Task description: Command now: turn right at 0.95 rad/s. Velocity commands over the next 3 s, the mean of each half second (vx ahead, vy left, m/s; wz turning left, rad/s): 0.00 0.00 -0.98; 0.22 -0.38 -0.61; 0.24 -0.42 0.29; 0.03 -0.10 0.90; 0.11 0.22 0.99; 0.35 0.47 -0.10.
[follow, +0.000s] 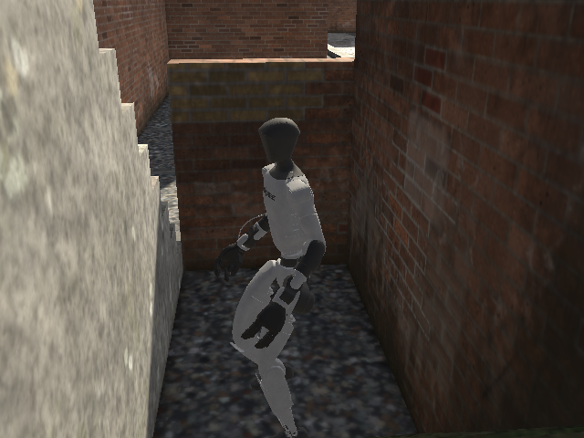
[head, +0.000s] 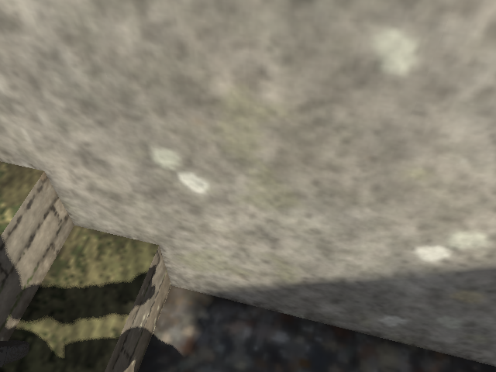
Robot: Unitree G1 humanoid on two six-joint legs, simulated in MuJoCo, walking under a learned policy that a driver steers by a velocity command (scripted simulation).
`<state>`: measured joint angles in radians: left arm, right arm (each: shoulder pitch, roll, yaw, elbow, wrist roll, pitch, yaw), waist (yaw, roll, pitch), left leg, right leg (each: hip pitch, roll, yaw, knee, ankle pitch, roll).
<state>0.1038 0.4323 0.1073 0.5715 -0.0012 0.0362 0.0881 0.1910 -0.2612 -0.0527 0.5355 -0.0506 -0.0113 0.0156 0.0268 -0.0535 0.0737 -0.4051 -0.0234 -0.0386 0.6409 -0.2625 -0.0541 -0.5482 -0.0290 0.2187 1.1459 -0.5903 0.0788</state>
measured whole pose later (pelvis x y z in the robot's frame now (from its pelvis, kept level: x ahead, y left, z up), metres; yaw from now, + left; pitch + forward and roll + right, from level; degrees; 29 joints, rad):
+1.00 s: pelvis -0.02 -0.15 +0.00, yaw -46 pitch +4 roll +0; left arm 0.13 0.31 0.04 0.58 -0.02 0.05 -0.13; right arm 0.39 -0.35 -0.12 0.76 -0.11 -0.02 -0.02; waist -0.11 -0.02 -0.02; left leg -0.23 0.26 -0.01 0.73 -0.46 -0.02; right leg -0.45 0.02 0.15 0.66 -0.28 0.04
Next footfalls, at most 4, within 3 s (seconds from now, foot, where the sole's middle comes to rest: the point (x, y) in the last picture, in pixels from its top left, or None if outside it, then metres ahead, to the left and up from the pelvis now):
0.48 right None -0.04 -0.09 -0.75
0.96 right None -0.08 -0.31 -0.75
1.24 left None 0.07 -0.24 -0.75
1.58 right None -0.06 -0.63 -0.75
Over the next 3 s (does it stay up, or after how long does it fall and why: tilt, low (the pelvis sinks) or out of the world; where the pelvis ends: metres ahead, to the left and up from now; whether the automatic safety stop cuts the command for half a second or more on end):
stays up -0.03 -0.15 0.00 its command is cut before an obstacle from the start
